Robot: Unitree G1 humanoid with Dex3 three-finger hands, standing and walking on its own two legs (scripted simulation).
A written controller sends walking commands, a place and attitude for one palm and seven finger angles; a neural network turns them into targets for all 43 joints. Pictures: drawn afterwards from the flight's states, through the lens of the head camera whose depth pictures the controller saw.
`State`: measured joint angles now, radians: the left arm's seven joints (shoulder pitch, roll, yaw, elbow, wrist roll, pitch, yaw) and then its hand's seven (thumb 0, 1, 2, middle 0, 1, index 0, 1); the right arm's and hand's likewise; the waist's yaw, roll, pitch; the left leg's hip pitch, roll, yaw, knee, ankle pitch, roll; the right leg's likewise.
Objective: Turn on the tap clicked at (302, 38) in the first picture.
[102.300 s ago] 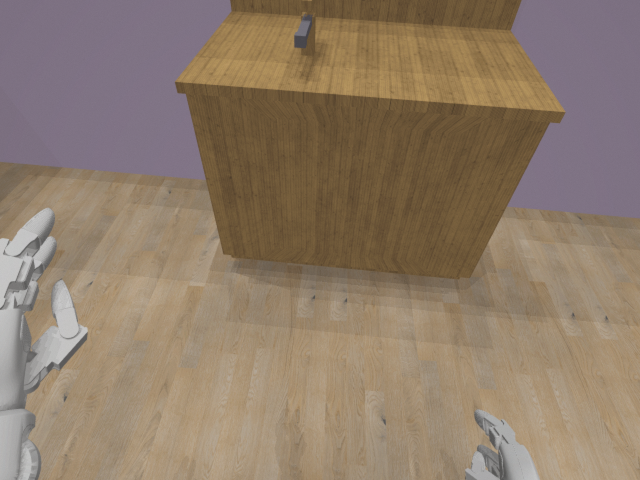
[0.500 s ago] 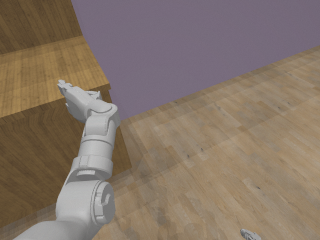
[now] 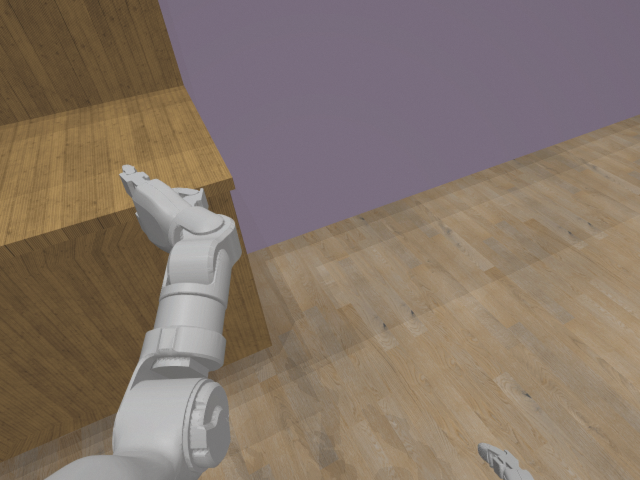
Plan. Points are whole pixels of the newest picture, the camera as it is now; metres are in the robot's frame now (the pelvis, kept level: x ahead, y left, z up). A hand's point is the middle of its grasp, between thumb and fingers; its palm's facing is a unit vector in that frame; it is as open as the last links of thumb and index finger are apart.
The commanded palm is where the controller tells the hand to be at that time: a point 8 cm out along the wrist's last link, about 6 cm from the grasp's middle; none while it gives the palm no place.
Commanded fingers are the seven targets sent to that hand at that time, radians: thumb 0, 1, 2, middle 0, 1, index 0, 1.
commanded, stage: lift the hand up off the lever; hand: left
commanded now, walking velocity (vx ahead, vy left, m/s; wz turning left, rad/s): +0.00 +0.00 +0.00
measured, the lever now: out of the picture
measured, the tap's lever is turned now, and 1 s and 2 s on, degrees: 73 73 73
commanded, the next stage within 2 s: draw the hand back beside the body in 0.44 s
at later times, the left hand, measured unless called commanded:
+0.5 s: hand (198, 189) +0.41 +0.19 +0.19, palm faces +0.79 -0.61 -0.09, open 7.8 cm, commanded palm +0.36 +0.20 +0.20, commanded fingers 0.00 0.90 0.90 -0.15 -0.15 -0.15 -0.15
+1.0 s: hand (144, 257) +0.29 +0.21 +0.19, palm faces +0.32 -0.92 -0.22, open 7.7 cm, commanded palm +0.27 +0.24 +0.19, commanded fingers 0.00 0.90 0.90 -0.17 -0.22 -0.17 -0.22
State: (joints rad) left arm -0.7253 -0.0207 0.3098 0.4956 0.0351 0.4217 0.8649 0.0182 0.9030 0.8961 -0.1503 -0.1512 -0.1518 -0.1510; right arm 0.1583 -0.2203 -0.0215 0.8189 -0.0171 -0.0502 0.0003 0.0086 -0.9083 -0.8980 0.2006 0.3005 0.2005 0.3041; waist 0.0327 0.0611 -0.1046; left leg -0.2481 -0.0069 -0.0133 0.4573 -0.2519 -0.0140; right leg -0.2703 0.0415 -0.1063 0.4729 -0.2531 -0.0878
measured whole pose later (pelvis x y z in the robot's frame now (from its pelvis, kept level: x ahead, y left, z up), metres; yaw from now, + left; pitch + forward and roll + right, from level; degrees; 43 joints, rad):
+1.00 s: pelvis -0.02 +0.01 +0.01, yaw -2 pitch -6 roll +0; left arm -0.12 0.29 0.15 0.01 -0.07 -0.04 0.15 0.02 0.90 0.90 -0.17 -0.20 -0.17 -0.20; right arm 0.19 -0.25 0.00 0.65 0.03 -0.04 -0.05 0.01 -0.91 -0.90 0.20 0.30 0.20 0.30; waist 0.06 0.07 0.04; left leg -0.07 0.00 0.02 0.38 -0.21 0.00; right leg -0.09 0.06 -0.07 0.36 -0.18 -0.08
